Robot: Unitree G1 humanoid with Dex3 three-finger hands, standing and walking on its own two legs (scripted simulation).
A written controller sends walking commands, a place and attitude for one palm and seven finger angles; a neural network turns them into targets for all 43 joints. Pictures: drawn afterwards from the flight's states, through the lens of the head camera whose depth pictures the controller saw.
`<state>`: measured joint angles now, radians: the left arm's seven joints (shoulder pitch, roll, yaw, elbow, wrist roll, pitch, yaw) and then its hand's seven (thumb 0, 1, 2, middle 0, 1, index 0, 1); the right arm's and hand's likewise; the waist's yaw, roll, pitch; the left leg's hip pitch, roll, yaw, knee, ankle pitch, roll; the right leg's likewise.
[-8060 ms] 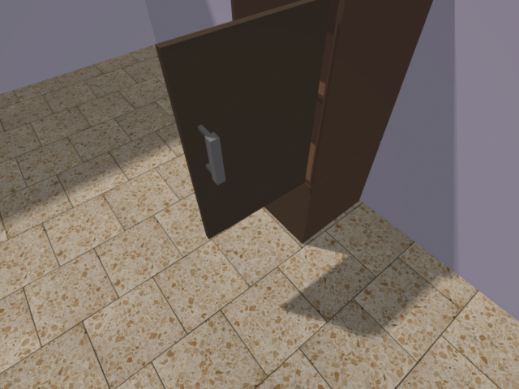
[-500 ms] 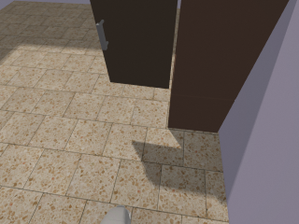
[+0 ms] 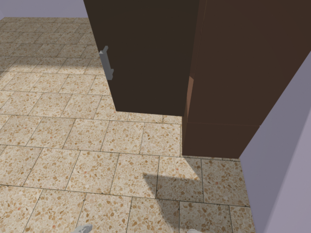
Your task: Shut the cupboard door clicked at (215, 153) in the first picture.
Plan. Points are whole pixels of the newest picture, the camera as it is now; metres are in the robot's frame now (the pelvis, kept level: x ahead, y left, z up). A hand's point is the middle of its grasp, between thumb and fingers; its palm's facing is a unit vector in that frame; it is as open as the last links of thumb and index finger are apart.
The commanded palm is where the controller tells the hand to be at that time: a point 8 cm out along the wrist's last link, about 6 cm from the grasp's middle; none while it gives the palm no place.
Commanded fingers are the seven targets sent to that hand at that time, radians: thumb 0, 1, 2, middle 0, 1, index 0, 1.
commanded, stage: take the last steps up to it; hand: left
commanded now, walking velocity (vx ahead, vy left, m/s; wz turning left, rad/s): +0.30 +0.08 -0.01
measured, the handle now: (107, 63) +0.75 +0.24 +0.01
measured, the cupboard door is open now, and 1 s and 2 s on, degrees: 88 88 88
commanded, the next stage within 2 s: come to a stop and stand still in 0.46 s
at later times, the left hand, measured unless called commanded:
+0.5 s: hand out of the picture +0.13 +0.24 -0.19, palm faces +0.08 -0.98 -0.17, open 7.3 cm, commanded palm none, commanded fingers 0.00 0.90 0.90 -0.20 -0.30 -0.20 -0.30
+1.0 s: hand (92, 166) +0.36 +0.26 -0.18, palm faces -0.03 -0.98 -0.22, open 7.3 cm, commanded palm none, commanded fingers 0.00 0.90 0.90 -0.20 -0.30 -0.20 -0.30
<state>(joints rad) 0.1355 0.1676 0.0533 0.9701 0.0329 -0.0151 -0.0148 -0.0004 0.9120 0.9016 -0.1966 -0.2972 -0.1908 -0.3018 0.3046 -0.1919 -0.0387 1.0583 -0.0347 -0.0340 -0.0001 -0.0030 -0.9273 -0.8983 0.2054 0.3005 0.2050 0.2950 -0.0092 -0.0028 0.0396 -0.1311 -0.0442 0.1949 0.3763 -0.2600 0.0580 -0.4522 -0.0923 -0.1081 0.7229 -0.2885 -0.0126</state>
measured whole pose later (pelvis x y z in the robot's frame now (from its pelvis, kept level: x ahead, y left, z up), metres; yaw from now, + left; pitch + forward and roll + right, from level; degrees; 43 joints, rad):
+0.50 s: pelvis +0.20 +0.06 -0.02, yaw +0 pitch +0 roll +0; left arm 0.38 0.18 0.05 1.13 0.02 -0.02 0.00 0.00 0.92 0.90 -0.20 -0.30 -0.20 -0.30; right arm 0.16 -0.19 -0.04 1.00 -0.03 -0.05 0.02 0.00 -0.91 -0.90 0.20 0.30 0.20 0.29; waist 0.03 -0.03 0.07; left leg -0.42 0.05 0.12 0.60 -0.14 0.04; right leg -0.17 -0.10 -0.09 0.79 -0.53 0.00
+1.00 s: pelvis +0.27 +0.08 -0.01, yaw -1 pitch +1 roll +0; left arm 0.15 0.18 0.03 0.99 0.03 0.01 0.04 0.00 0.91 0.90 -0.20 -0.30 -0.20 -0.30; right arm 0.20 -0.17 -0.05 1.04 0.00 0.05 -0.03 0.00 -0.91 -0.90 0.20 0.30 0.20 0.29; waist -0.02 -0.02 0.08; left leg -0.33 -0.01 0.06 0.78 -0.51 -0.03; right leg -0.30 -0.03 -0.07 0.57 -0.29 -0.02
